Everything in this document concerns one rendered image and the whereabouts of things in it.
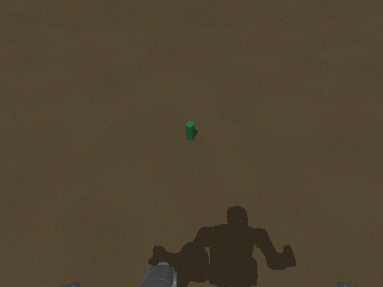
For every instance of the can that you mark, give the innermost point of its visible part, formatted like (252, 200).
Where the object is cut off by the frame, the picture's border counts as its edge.
(190, 130)

